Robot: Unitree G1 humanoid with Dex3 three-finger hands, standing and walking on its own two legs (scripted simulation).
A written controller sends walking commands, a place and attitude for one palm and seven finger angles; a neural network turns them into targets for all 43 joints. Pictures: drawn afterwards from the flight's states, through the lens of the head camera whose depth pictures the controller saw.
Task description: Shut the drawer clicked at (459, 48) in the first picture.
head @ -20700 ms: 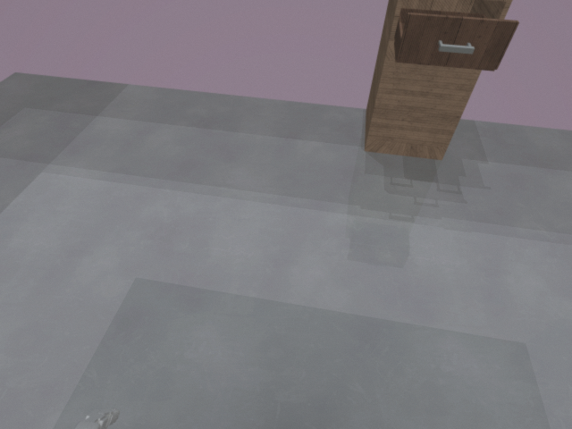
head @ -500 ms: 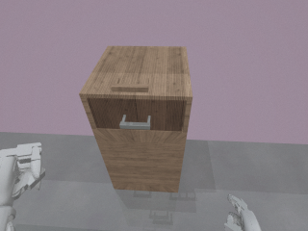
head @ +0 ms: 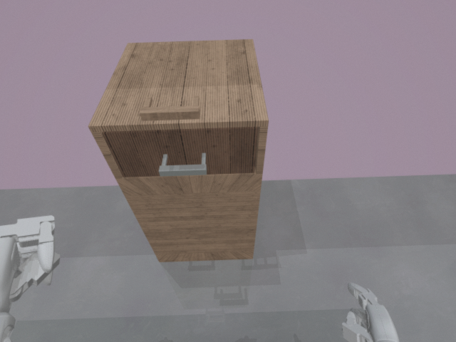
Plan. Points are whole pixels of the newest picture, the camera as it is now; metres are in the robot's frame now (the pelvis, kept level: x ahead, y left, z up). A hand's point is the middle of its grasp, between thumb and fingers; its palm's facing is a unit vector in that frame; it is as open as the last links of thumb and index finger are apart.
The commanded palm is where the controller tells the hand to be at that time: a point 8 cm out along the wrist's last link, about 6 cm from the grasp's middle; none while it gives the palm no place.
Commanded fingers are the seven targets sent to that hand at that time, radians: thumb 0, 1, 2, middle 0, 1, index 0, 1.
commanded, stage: step back with the hand held close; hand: left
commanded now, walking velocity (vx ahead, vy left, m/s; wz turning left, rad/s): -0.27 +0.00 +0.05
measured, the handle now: (183, 164) +0.55 +0.16 -0.06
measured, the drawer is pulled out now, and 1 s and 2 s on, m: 0.00 0.00 0.00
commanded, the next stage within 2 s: none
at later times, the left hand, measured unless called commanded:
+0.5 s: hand (18, 311) +0.13 +0.25 +0.14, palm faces +0.33 -0.81 -0.48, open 3.3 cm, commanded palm +0.07 +0.29 +0.17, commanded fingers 0.00 0.90 0.90 -1.40 -1.60 -1.40 -1.60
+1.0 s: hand out of the picture +0.10 +0.24 +0.15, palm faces +0.33 -0.80 -0.50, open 3.3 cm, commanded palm +0.03 +0.28 +0.17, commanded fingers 0.00 0.90 0.90 -1.40 -1.60 -1.40 -1.60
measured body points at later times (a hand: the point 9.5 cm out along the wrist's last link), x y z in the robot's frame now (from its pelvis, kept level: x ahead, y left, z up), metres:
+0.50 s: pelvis -0.06 +0.01 -0.01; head -0.04 +0.01 +0.44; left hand +0.11 +0.29 +0.17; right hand +0.13 -0.24 -0.08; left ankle +0.00 +0.04 -0.74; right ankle -0.02 -0.11 -0.74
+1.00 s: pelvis -0.10 +0.00 -0.02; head -0.07 +0.02 +0.43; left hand +0.08 +0.28 +0.18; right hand +0.06 -0.26 -0.09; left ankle +0.00 +0.04 -0.74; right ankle -0.02 -0.11 -0.74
